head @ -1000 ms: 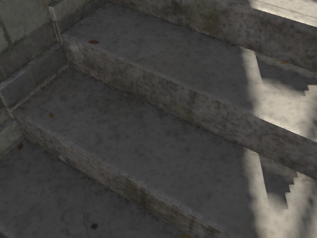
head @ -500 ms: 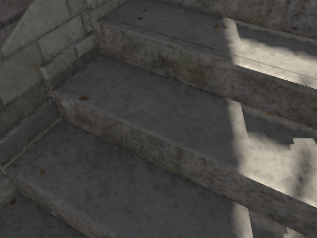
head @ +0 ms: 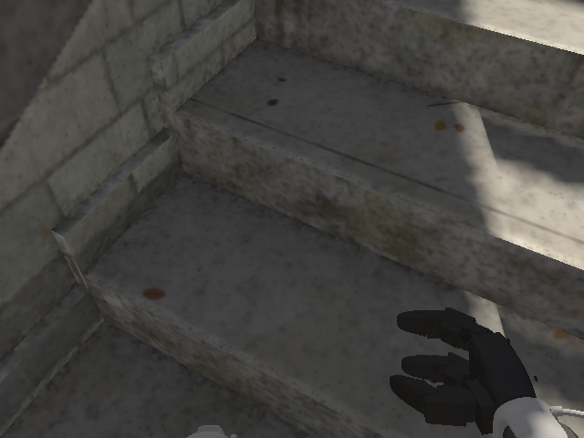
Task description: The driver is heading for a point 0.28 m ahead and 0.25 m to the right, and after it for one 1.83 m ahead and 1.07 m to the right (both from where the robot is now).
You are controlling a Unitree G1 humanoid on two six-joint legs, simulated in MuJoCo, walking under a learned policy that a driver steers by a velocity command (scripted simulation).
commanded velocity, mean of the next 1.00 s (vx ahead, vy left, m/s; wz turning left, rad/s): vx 0.50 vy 0.00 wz -0.52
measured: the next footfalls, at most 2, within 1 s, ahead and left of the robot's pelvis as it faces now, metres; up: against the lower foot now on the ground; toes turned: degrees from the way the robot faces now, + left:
right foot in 0.52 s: +0.52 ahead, -0.05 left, +0.34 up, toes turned -12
left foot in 0.86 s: +0.78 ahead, +0.14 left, +0.34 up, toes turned -34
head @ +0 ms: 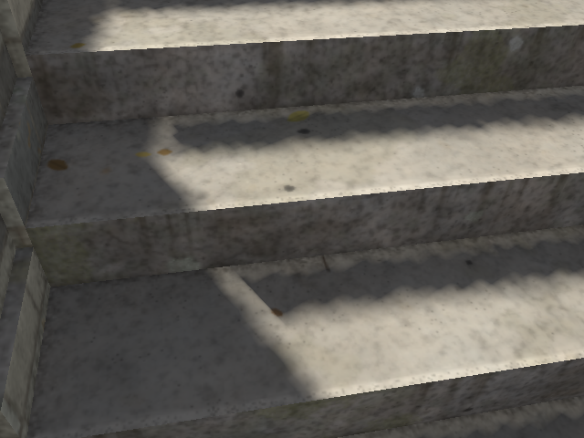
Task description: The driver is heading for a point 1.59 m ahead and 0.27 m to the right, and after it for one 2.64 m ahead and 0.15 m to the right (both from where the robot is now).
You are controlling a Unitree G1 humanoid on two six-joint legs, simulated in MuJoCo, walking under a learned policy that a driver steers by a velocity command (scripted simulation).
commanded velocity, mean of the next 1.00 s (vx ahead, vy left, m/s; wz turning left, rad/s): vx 0.50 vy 0.00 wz -0.41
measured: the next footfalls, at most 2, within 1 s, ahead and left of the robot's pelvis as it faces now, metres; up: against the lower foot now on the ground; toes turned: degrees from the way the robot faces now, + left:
right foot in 0.32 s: +0.29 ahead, -0.13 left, +0.17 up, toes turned -21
left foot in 0.78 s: +0.61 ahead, +0.02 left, +0.34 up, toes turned -22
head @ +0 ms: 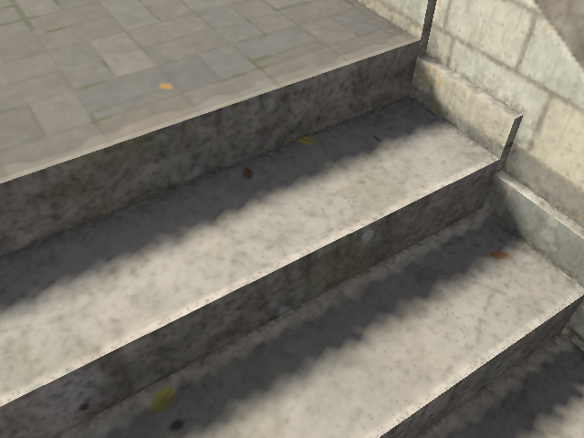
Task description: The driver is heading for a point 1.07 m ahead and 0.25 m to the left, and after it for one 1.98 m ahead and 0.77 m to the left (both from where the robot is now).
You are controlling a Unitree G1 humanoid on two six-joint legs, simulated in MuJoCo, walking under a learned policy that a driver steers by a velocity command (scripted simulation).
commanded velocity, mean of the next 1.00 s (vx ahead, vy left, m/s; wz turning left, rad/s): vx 0.50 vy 0.00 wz -0.02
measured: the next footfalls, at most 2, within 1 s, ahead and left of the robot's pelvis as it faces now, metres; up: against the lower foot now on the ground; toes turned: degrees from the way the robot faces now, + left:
right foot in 0.24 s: +0.25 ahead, -0.11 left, +0.00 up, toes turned -3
left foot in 0.72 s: +0.51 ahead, +0.04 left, +0.17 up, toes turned +8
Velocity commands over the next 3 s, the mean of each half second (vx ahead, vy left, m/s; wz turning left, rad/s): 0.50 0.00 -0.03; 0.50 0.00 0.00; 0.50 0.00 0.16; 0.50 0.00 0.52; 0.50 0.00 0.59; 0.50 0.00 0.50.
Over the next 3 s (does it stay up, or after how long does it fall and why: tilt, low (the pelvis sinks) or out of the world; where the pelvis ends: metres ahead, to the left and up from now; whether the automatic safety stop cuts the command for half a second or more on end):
stays up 1.51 0.35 0.55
